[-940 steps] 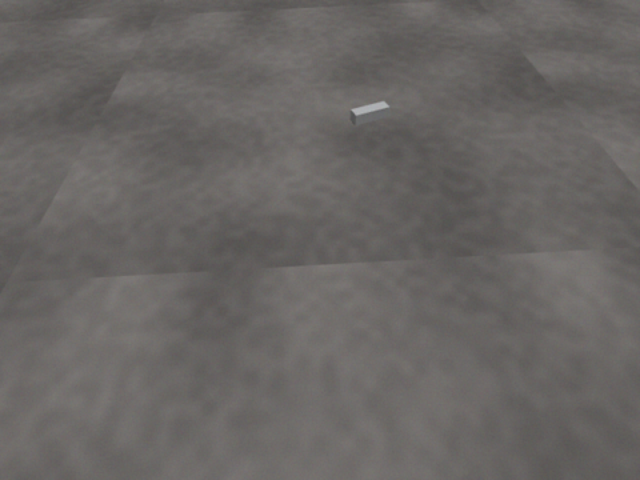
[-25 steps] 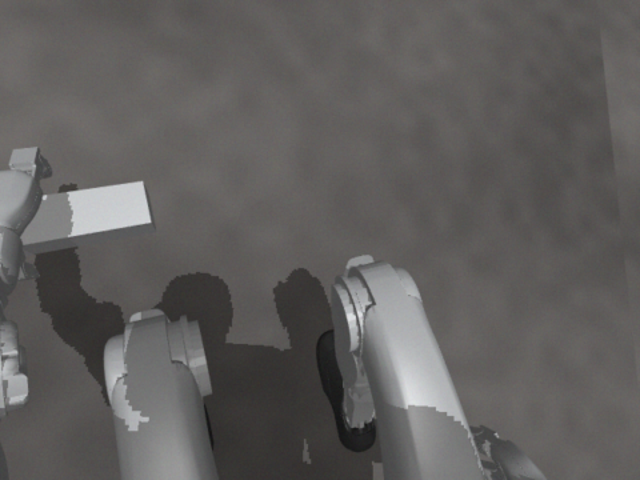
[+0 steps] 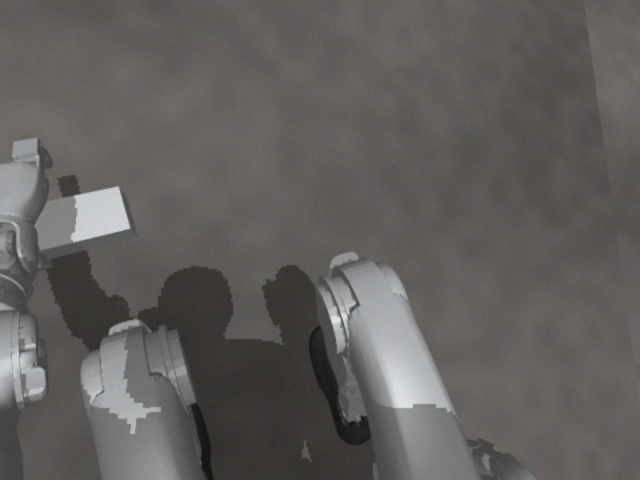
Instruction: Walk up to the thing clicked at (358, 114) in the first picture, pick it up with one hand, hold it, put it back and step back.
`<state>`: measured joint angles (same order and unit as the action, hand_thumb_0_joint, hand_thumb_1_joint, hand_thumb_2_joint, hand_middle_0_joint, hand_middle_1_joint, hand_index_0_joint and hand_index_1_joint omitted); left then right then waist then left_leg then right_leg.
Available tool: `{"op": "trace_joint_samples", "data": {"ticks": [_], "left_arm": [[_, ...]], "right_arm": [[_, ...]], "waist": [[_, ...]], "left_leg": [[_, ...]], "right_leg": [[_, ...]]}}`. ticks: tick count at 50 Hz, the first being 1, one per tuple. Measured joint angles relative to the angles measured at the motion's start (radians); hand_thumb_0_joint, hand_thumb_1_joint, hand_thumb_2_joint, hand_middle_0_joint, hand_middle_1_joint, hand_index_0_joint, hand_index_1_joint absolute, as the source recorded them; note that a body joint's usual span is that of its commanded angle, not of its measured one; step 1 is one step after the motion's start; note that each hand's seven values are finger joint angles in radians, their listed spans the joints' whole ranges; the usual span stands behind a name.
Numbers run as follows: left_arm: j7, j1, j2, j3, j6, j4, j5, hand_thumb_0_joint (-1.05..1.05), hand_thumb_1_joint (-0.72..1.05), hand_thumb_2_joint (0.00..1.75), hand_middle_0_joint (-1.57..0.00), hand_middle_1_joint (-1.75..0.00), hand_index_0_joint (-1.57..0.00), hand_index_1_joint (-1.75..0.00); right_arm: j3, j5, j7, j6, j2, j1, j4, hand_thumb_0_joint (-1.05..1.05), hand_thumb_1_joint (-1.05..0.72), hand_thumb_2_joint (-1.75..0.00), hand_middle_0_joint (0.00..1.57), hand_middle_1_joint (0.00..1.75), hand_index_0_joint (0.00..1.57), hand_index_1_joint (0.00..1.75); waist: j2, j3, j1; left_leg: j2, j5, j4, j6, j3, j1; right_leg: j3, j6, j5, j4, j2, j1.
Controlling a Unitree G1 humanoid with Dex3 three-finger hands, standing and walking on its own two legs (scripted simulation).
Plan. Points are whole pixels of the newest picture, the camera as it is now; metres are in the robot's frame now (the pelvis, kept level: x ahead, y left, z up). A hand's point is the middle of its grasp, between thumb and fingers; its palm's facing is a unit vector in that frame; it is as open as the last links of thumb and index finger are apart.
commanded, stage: close in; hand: left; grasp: from above
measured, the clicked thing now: (54, 229) +0.49 +0.26 -0.29
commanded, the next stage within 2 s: rest palm in 0.26 s
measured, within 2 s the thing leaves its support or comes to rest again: neither
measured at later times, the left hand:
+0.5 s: hand (35, 232) +0.46 +0.25 -0.21, palm faces -0.46 -0.06 -0.89, open 13.7 cm
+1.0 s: hand (46, 236) +0.47 +0.26 -0.26, palm faces -0.46 -0.09 -0.88, open 13.4 cm
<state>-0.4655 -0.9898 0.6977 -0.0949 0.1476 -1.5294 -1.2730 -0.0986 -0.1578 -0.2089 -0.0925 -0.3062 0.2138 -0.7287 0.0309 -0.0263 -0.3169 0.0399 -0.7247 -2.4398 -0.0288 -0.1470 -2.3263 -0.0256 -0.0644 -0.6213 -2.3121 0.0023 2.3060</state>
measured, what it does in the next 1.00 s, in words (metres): stands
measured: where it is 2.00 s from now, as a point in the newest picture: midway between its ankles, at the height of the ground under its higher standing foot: (274, 441)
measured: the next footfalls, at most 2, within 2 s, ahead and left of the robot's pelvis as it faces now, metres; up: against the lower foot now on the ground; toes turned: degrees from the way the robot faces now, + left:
none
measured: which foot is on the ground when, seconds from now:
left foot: down 0.00-1.00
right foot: down 0.00-1.00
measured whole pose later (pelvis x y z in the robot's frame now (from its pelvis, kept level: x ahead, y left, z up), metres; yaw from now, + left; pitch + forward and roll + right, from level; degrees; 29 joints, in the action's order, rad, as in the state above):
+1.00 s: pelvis +0.00 +0.01 -0.02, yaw -4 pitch +31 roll -12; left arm -0.63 -1.04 0.89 -0.15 0.26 -1.72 -1.37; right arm -0.18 -0.27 -0.28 -0.19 -0.34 0.17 -0.72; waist -0.07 0.11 -0.38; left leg 0.05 -0.76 -2.56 -0.03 -0.22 -2.34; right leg -0.09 -0.07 -0.63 -2.37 -0.01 2.29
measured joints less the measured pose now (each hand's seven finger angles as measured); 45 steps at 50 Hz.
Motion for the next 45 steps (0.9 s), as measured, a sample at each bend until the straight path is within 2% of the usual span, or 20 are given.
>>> {"op": "trace_joint_samples", "data": {"ticks": [4,8,13,19,25,29,32,40,45], "left_arm": [[0.040,0.008,0.007,0.024,0.026,0.028,0.018,0.00,-0.51,1.01,-0.09,-1.05,-0.10,-1.04],[0.057,-0.027,0.026,0.060,0.061,0.000,0.020,0.00,-0.51,1.02,-0.09,-1.07,-0.10,-1.04],[0.043,-0.054,0.039,0.078,0.104,-0.046,-0.012,0.00,-0.50,1.01,-0.09,-1.08,-0.11,-1.05],[-0.030,-0.064,0.054,0.052,0.128,-0.104,-0.080,0.00,-0.48,1.01,-0.09,-1.09,-0.11,-1.05],[-0.107,-0.089,0.096,0.011,0.110,-0.194,-0.117,0.00,-0.47,1.01,-0.08,-1.06,-0.10,-1.03],[-0.132,-0.090,0.128,-0.018,0.091,-0.212,-0.113,0.00,-0.47,1.00,-0.08,-1.05,-0.09,-1.02],[-0.139,-0.078,0.139,-0.036,0.084,-0.202,-0.100,0.00,-0.47,1.00,-0.08,-1.04,-0.09,-1.02],[-0.137,-0.061,0.174,-0.062,0.096,-0.205,-0.085,0.00,-0.46,1.02,-0.08,-1.05,-0.09,-1.03],[-0.143,-0.057,0.192,-0.063,0.109,-0.188,-0.086,0.00,-0.45,1.03,-0.09,-1.06,-0.10,-1.04]], "right_arm": [[0.009,0.002,0.007,0.001,0.004,-0.003,-0.007,0.00,-0.91,-0.89,0.20,0.30,0.21,0.30],[0.013,-0.002,0.017,-0.001,0.003,-0.020,-0.008,0.00,-0.91,-0.90,0.20,0.30,0.21,0.30],[0.007,-0.010,0.027,-0.004,-0.007,-0.042,0.005,0.00,-0.91,-0.90,0.20,0.30,0.21,0.30],[-0.008,-0.032,0.022,-0.013,-0.016,-0.054,0.017,0.00,-0.91,-0.90,0.20,0.30,0.20,0.30],[-0.031,-0.062,-0.001,-0.041,-0.020,-0.059,0.016,0.00,-0.90,-0.90,0.20,0.30,0.20,0.30],[-0.042,-0.074,-0.014,-0.059,-0.023,-0.052,0.017,0.00,-0.90,-0.90,0.20,0.30,0.20,0.30],[-0.049,-0.080,-0.022,-0.067,-0.023,-0.040,0.013,0.00,-0.90,-0.90,0.20,0.30,0.20,0.30],[-0.076,-0.101,-0.043,-0.081,-0.023,-0.028,0.006,0.00,-0.90,-0.90,0.20,0.30,0.20,0.30],[-0.086,-0.111,-0.056,-0.091,-0.030,-0.033,0.010,0.00,-0.90,-0.90,0.20,0.30,0.20,0.30]], "waist": [[-0.004,0.002,0.030],[-0.015,0.002,0.041],[-0.032,0.006,0.031],[-0.052,0.010,0.000],[-0.066,0.036,-0.041],[-0.071,0.068,-0.059],[-0.072,0.085,-0.060],[-0.079,0.122,-0.066],[-0.091,0.142,-0.066]], "left_leg": [[0.007,0.006,0.005,-0.003,0.002,0.005],[0.012,0.013,0.004,-0.003,-0.003,0.004],[0.015,0.015,-0.002,-0.004,-0.012,0.004],[0.014,0.011,-0.013,-0.003,-0.019,0.001],[0.012,0.007,-0.039,-0.003,-0.026,-0.009],[0.009,0.005,-0.061,-0.002,-0.033,-0.020],[0.007,0.001,-0.073,-0.002,-0.038,-0.028],[0.007,-0.019,-0.098,-0.003,-0.056,-0.027],[0.006,-0.030,-0.113,-0.003,-0.067,-0.020]], "right_leg": [[0.001,0.003,-0.001,0.000,0.007,-0.007],[-0.004,0.004,0.001,0.002,0.011,-0.013],[-0.013,0.012,0.002,0.004,0.012,-0.020],[-0.019,0.014,0.002,-0.002,0.010,-0.019],[-0.022,0.006,0.006,-0.021,0.002,-0.009],[-0.026,0.000,0.011,-0.034,-0.004,0.003],[-0.029,-0.001,0.012,-0.041,-0.008,0.011],[-0.043,-0.007,0.000,-0.054,-0.011,0.007],[-0.052,-0.010,-0.005,-0.059,-0.014,-0.004]]}}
